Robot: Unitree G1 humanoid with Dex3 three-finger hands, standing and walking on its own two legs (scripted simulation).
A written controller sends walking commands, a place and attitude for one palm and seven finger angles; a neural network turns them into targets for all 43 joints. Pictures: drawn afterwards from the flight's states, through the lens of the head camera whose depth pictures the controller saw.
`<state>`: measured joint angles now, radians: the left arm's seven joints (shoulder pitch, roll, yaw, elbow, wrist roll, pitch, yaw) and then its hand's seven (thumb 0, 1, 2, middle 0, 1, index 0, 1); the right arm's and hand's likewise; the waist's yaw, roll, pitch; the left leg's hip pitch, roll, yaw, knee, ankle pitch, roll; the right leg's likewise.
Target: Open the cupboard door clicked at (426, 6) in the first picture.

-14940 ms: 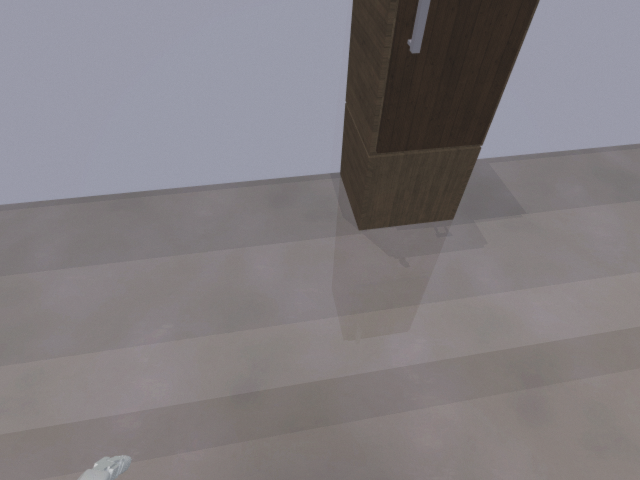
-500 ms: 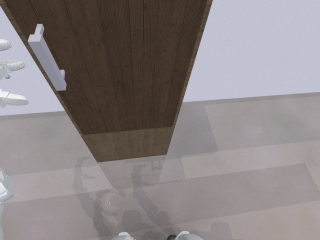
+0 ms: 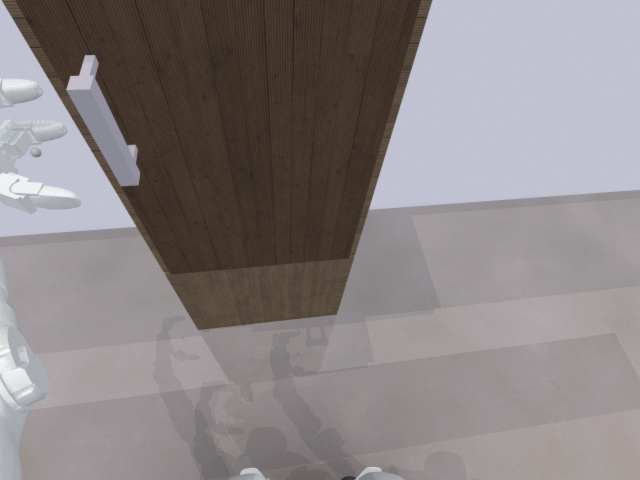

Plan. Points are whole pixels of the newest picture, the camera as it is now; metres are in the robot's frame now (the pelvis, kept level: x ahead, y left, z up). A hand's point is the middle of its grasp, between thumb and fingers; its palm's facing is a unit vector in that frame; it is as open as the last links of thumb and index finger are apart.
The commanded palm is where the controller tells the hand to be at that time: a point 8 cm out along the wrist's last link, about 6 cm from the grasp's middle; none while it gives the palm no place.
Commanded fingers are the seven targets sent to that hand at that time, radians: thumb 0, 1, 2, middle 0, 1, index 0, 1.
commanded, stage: move the hooked fingers beside the handle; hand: left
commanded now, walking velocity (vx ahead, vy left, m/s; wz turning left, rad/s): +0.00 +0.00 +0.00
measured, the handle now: (111, 125) +0.51 +0.25 +0.12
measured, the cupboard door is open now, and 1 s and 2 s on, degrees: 0 0 0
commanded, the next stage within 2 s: slide the fingers in behind the handle in 0.10 s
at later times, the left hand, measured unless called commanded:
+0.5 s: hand (60, 156) +0.45 +0.29 +0.12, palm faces +0.09 -1.00 +0.03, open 14.0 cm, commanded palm +0.43 +0.33 +0.12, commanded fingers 0.00 -0.50 0.30 -0.30 -1.20 -0.30 -1.20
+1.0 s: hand (83, 158) +0.45 +0.27 +0.12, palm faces +0.11 -0.99 +0.02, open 14.0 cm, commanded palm +0.42 +0.31 +0.12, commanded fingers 0.00 -0.50 0.30 -0.30 -1.20 -0.30 -1.20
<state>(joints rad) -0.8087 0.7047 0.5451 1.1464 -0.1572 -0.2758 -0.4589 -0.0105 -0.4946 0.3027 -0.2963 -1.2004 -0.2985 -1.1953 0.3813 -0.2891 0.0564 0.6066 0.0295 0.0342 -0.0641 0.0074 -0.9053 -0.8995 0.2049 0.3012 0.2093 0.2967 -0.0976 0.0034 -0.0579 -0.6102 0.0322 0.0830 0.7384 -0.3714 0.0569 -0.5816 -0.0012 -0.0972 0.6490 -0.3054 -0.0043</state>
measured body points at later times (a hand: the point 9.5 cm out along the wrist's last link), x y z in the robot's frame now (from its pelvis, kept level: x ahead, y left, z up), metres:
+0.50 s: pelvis +0.01 +0.00 +0.00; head +0.09 +0.02 +0.44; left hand +0.44 +0.34 +0.12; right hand +0.04 -0.28 -0.10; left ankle -0.01 +0.08 -0.72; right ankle +0.00 -0.12 -0.72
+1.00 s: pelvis +0.00 -0.01 +0.00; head +0.07 +0.01 +0.44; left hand +0.44 +0.32 +0.12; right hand +0.05 -0.28 -0.11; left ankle -0.01 +0.08 -0.72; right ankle +0.00 -0.12 -0.72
